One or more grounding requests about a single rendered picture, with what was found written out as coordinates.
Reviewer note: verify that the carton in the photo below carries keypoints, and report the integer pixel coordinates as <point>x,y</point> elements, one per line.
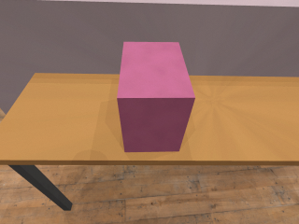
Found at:
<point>155,96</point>

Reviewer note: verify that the table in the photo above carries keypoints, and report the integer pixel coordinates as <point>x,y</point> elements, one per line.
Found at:
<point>74,119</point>

